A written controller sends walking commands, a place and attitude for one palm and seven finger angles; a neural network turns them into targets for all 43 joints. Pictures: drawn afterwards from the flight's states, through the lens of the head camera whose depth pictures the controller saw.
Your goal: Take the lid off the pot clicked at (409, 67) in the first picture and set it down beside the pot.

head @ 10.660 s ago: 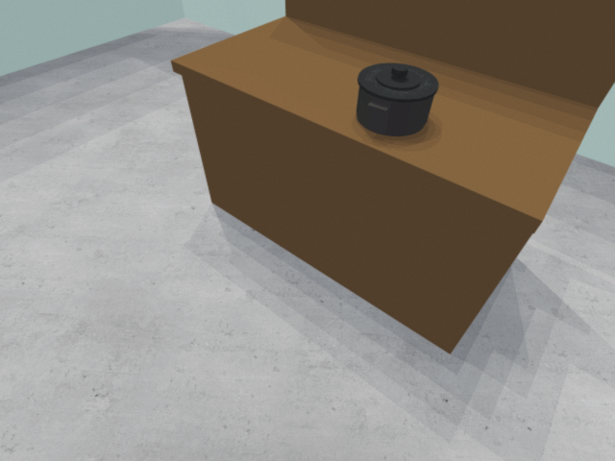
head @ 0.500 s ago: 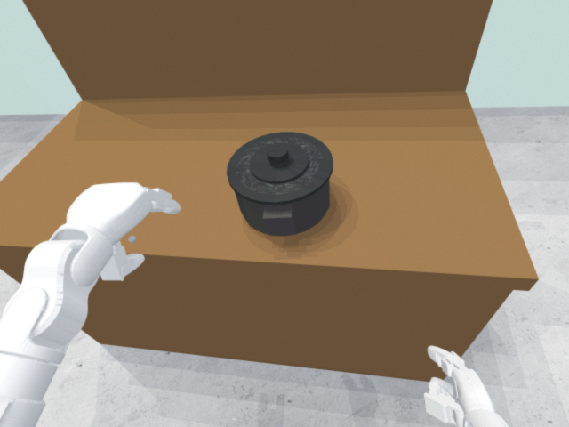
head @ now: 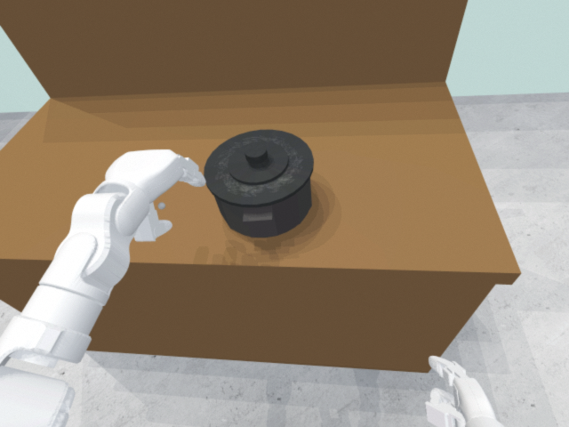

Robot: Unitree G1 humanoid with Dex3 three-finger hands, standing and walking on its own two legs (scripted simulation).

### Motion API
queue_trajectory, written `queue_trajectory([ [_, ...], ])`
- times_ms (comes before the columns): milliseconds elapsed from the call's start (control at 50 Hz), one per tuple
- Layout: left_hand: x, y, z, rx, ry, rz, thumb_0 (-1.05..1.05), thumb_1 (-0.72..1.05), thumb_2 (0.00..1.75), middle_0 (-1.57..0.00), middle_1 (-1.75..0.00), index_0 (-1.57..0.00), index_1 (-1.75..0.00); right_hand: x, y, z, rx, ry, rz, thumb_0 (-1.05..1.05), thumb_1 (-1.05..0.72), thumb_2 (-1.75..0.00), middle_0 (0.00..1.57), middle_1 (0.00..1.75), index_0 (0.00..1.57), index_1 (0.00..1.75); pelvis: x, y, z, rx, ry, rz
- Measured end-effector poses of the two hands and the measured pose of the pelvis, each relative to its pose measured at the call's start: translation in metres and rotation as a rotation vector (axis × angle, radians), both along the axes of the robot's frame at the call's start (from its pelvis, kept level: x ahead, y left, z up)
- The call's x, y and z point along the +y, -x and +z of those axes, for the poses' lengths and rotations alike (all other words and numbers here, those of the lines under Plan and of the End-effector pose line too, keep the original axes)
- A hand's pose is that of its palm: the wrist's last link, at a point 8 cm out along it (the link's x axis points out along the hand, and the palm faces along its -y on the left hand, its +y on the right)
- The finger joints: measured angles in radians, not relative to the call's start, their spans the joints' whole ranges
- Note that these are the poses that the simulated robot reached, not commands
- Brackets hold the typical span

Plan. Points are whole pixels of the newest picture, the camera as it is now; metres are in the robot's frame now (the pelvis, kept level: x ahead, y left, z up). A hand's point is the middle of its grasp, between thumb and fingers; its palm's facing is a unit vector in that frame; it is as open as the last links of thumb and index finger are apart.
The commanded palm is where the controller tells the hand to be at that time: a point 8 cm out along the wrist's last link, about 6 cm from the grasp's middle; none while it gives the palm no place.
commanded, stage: move the open hand above the knob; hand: left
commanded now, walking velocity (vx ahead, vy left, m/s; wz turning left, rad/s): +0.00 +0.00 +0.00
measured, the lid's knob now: (256, 153) +0.56 +0.09 +0.06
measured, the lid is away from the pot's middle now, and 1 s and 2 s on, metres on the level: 0.00 0.00 0.00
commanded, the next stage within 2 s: lower the open fingers around the knob in 1.72 s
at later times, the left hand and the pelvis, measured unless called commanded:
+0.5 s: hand (201, 171) +0.44 +0.15 +0.13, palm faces -0.24 -0.04 -0.97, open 10.0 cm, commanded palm +0.44 +0.15 +0.20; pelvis +0.01 +0.00 +0.00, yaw +0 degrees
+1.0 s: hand (242, 138) +0.51 +0.10 +0.14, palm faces -0.30 -0.04 -0.95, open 10.0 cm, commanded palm +0.53 +0.10 +0.20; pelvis +0.02 +0.01 +0.00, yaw -2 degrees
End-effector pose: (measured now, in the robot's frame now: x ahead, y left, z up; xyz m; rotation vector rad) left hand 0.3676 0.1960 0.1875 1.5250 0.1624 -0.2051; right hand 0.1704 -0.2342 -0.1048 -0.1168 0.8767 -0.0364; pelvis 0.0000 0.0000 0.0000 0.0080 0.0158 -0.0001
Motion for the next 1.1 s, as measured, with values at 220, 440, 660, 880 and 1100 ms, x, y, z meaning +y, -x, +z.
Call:
queue_trajectory([
  [220,-0.021,-0.028,0.001,-0.004,0.005,-0.024,0.00,-0.27,1.41,-0.85,-0.08,-0.85,-0.08,-0.005,0.011,-0.008,0.051,-0.003,-0.038,0.01,-0.91,-0.90,0.20,0.30,0.20,0.29,0.001,-0.006,-0.001,0.020,-0.001,-0.002],
  [440,-0.039,-0.056,0.001,0.013,-0.002,-0.016,0.00,-0.27,1.41,-0.85,-0.08,-0.85,-0.08,-0.003,0.018,-0.012,0.085,-0.007,-0.061,0.01,-0.91,-0.90,0.20,0.30,0.20,0.29,0.003,-0.007,-0.002,0.039,-0.002,0.000],
  [660,-0.059,-0.087,0.002,0.047,-0.008,-0.012,0.00,-0.27,1.41,-0.85,-0.08,-0.85,-0.08,-0.006,0.042,-0.018,0.152,0.009,-0.111,0.01,-0.91,-0.90,0.20,0.30,0.20,0.29,0.006,-0.009,-0.002,0.064,-0.001,-0.002],
  [880,-0.084,-0.124,0.005,0.063,0.009,-0.019,0.00,-0.27,1.41,-0.85,-0.08,-0.85,-0.08,-0.016,0.092,-0.028,0.284,0.042,-0.196,0.00,-0.91,-0.90,0.20,0.30,0.20,0.29,0.009,-0.015,-0.002,0.108,-0.001,-0.018],
  [1100,-0.106,-0.155,0.006,0.074,0.024,-0.007,0.00,-0.27,1.41,-0.85,-0.08,-0.85,-0.08,-0.018,0.136,-0.030,0.398,0.060,-0.273,0.00,-0.91,-0.90,0.20,0.30,0.20,0.29,0.012,-0.021,-0.002,0.160,0.000,-0.036],
])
